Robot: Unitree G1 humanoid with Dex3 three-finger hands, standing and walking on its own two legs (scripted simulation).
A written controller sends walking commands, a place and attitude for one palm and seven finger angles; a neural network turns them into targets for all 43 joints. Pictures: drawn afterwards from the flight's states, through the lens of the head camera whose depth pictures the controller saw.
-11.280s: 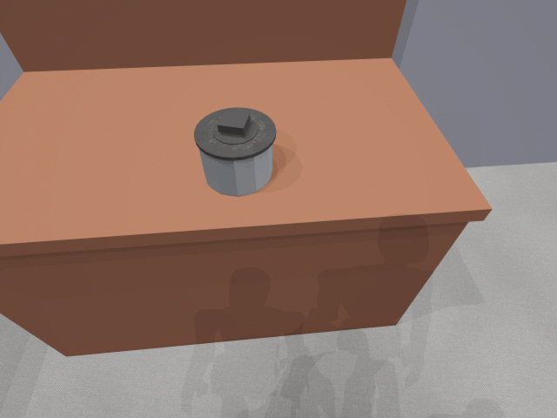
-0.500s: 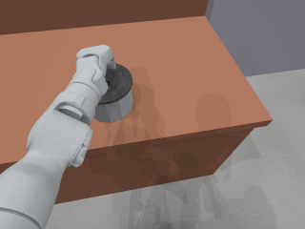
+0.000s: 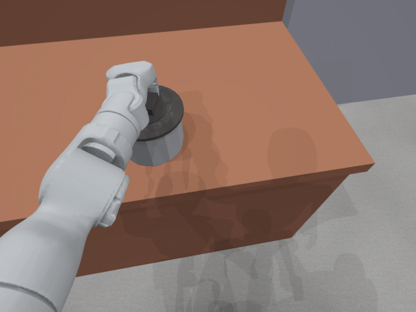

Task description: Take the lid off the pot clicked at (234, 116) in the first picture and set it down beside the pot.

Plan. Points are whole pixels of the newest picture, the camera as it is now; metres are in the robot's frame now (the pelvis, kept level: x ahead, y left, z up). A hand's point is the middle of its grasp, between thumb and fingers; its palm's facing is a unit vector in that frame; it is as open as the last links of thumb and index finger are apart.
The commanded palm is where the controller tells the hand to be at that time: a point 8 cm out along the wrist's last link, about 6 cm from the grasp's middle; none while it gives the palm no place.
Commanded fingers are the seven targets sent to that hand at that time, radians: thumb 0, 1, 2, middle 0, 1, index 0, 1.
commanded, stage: close the fingers and squeeze the knob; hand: left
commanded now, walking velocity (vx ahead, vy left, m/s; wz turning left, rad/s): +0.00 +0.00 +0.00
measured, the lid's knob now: (143, 103) +0.53 +0.08 +0.09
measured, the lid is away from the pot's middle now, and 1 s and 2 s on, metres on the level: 0.00 0.01 0.02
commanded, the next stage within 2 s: lift the lid straight up in 0.70 s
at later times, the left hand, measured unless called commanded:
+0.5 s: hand (139, 103) +0.51 +0.08 +0.11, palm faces -0.37 -0.08 -0.92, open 8.7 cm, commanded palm +0.52 +0.08 +0.16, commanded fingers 0.00 0.41 0.99 -0.80 -1.10 -0.69 -1.02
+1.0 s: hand (140, 103) +0.51 +0.08 +0.11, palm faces -0.37 -0.09 -0.92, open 8.7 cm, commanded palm +0.53 +0.08 +0.18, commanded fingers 0.00 0.52 1.05 -0.88 -1.13 -0.75 -1.05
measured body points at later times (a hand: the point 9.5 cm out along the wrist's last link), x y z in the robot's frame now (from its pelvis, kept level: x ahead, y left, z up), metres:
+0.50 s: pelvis +0.00 +0.00 +0.00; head +0.07 -0.02 +0.44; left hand +0.52 +0.08 +0.16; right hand +0.00 -0.27 -0.14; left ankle -0.01 +0.09 -0.73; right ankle -0.04 -0.12 -0.73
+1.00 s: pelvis +0.00 +0.00 +0.00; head +0.07 -0.02 +0.45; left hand +0.52 +0.08 +0.16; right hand +0.00 -0.27 -0.14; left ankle -0.01 +0.09 -0.73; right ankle -0.04 -0.12 -0.73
